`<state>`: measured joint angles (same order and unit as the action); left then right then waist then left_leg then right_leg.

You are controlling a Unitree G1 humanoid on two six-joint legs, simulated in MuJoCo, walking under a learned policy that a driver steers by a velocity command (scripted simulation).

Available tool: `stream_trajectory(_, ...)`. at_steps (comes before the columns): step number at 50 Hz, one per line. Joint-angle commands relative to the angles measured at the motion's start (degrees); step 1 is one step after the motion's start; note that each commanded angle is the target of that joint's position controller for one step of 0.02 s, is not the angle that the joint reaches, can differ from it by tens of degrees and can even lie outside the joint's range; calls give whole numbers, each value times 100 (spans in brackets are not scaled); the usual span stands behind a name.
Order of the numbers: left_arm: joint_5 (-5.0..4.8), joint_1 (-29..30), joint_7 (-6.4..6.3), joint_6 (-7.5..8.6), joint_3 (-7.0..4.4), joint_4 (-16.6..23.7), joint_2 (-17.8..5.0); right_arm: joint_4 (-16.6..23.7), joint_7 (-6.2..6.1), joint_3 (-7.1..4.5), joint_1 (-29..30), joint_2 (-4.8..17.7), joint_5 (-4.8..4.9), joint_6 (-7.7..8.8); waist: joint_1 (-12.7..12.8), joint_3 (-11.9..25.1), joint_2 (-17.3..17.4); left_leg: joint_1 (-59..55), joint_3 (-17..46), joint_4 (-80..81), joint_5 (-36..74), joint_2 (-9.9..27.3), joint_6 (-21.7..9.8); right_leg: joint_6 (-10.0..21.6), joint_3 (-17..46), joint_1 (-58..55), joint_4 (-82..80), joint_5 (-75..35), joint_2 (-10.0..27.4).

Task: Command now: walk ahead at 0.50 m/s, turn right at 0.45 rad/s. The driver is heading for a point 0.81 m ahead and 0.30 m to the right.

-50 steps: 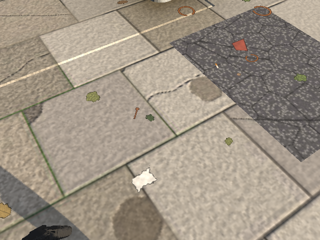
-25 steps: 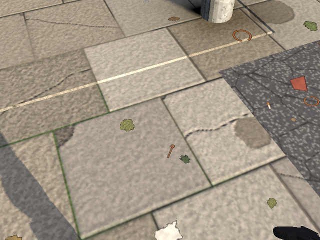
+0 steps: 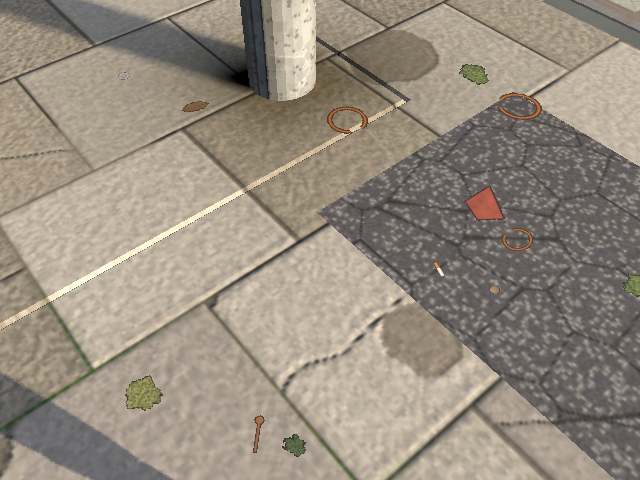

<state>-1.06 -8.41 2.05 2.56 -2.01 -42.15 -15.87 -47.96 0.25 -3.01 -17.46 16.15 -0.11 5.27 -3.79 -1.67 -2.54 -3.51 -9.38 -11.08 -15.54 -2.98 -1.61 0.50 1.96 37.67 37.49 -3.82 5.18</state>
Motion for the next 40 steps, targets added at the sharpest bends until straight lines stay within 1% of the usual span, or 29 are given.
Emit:
stream_trajectory(1,7,725,115,86,-75,710,-364,163,-62,-279,-71,1039,90,-83,-59,-376,458,-185,309,37,2540,1880,-721,202,-182,273,-284,418,-42)
stream_trajectory(3,12,531,162,63,-152,794,-506,196,-114,-328,48,1186,110,-189,154,-125,614,-405,144,-627,4201,1906,-582,405,-496,-193,-301,1045,-317)
stream_trajectory(4,13,130,160,39,-241,747,-655,229,-148,-349,106,1251,107,-245,397,180,706,-404,47,-1287,5127,1853,-500,534,-672,-770,-270,1311,-542)
stream_trajectory(5,-3,-677,125,24,-394,565,-890,272,-184,-337,199,1232,107,-300,861,623,633,-85,-135,-2394,5462,1654,-342,715,-778,-1869,-517,1156,-815)
stream_trajectory(6,-27,-1654,25,-22,-591,353,-1308,369,-221,-256,117,1065,38,-282,1280,1190,204,1123,-165,-4005,4287,1409,-111,1014,-16,-3618,-627,990,-509)
stream_trajectory(7,-73,-1674,-40,-25,-705,365,-1951,669,-122,11,-476,231,-152,-124,668,1660,-1337,3805,93,-6108,-890,215,300,2069,3139,-5644,-1023,1793,968)
stream_trajectory(8,-43,-1804,-27,45,-575,538,-1543,683,-22,-8,-94,585,1,110,998,2444,-820,4572,1433,-6933,-1871,-31,270,2412,4744,-6196,-1885,2422,1409)
stream_trajectory(9,19,-1624,-30,97,-486,507,-1228,860,48,-94,456,905,222,244,1111,1680,-492,5049,1589,-6904,-1371,309,136,2074,3886,-5769,-2003,2131,1247)
stream_trajectory(10,7,-1312,-41,126,-453,537,-1103,929,39,-54,663,845,199,320,921,1133,-19,4954,1522,-6433,-870,565,57,1863,3140,-4971,-1985,1611,984)
stream_trajectory(11,14,-933,-48,125,-409,607,-960,914,-3,-74,747,833,57,336,684,752,265,4663,1477,-5890,-582,747,86,1719,2621,-4179,-2032,950,775)
stream_trajectory(12,73,-702,-69,128,-351,705,-813,907,-18,-118,688,890,-16,286,490,632,174,4245,1506,-5599,-384,865,126,1677,2291,-3643,-2155,391,614)
stream_trajectory(13,96,-599,-82,122,-343,767,-797,918,-11,-128,610,868,-44,218,375,573,81,4009,1494,-5415,-293,878,195,1698,2176,-3324,-2278,119,524)
stream_trajectory(14,75,-574,-105,130,-357,769,-831,912,-11,-117,533,790,-71,159,314,533,71,3923,1435,-5200,-239,880,291,1738,2030,-3112,-2355,-145,479)
stream_trajectory(16,40,-665,-175,136,-388,711,-945,952,-28,-72,640,635,-99,63,303,371,88,3861,1302,-4636,51,830,484,1718,1666,-2667,-2447,-418,342)
stream_trajectory(19,-1,-859,-275,85,-424,608,-1058,1122,-24,8,1309,451,-91,48,533,183,-50,3670,1236,-3271,1246,630,624,1429,1288,-2334,-2433,7,1)
stream_trajectory(21,-11,-1014,-307,42,-431,538,-1079,1208,17,35,1701,399,-44,81,706,155,-156,3329,1205,-2506,1889,431,628,1258,1278,-2218,-2364,432,-99)
stream_trajectory(23,-36,-1206,-312,14,-444,442,-1104,1296,56,14,1962,469,19,121,810,139,-207,3145,1270,-2140,2080,320,592,1188,1525,-2324,-2250,717,-3)
stream_trajectory(26,-58,-1288,-332,-35,-435,368,-1018,1338,105,-79,1991,681,50,187,745,155,-313,3047,1480,-1716,1675,287,421,1084,2054,-2873,-1790,960,193)
stream_trajectory(28,-35,-1170,-337,-71,-445,381,-1000,1266,102,-159,1639,801,63,238,521,199,-487,2610,1427,-1564,1230,281,223,979,2293,-3008,-1420,772,239)
stream_trajectory(29,-22,-1098,-326,-79,-401,413,-867,1146,70,-234,1161,895,37,263,263,418,-466,1897,1339,-1324,1264,304,66,838,2192,-2912,-977,549,25)
stream_trajectory(30,30,-1072,-297,-62,-285,493,-558,1074,27,-319,446,1119,-61,289,-73,1085,-150,596,1880,-1448,1085,959,-263,644,1855,-2452,250,809,-278)
stream_trajectory(31,-68,-1717,-300,-20,-172,622,-212,951,-1,-452,-267,1602,-153,225,8,1962,1278,-1522,4064,-1237,8,2262,-1125,186,992,-583,2183,2499,-1109)
stream_trajectory(32,-108,-1852,-311,7,-178,653,-529,865,53,-409,-391,1330,2,169,29,1951,1956,-1693,5577,-703,-1360,2756,-1343,85,870,477,3242,3788,-892)
stream_trajectory(33,-124,-1446,-306,-14,-302,600,-974,943,38,-294,-108,910,41,137,-67,1146,1262,-1012,4929,-548,-1749,2551,-1111,37,931,788,3660,3317,-591)
stream_trajectory(34,-71,-1039,-309,-50,-326,664,-1032,988,19,-240,155,754,3,86,-44,648,849,-334,4077,-516,-1170,2313,-914,3,687,718,3695,2896,-395)
stream_trajectory(35,-10,-798,-293,-56,-337,737,-967,950,15,-194,361,628,-25,62,46,254,698,290,3444,-371,-483,2066,-859,-17,630,614,3443,2583,-236)
stream_trajectory(36,-8,-762,-266,-76,-355,764,-882,914,0,-154,472,528,-59,71,177,129,828,665,2973,-243,-10,1888,-792,-12,617,394,3229,2365,-64)
stream_trajectory(38,-63,-826,-219,-136,-317,767,-637,835,-3,-161,529,506,-40,106,271,56,977,1036,2314,14,499,1703,-804,-37,447,132,2996,2183,54)
stream_trajectory(40,-39,-642,-208,-169,-276,875,-499,725,-3,-215,478,650,-18,146,271,-9,849,1069,1914,188,966,1754,-924,-100,396,278,2655,1941,119)
